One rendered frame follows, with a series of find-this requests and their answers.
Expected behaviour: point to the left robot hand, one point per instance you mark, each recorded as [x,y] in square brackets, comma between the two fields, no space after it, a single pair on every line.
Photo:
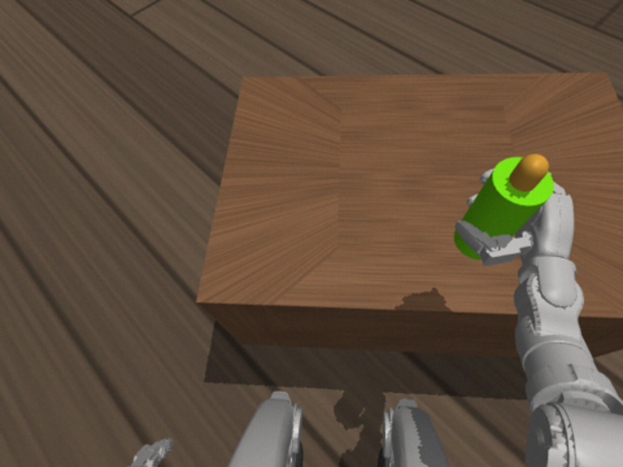
[151,456]

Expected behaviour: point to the right robot hand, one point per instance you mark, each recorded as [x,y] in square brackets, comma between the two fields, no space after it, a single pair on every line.
[549,231]

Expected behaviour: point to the right robot arm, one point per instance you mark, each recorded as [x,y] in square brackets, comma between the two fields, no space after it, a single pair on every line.
[576,414]

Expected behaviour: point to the bottle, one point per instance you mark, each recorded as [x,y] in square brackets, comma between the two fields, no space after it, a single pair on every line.
[515,190]

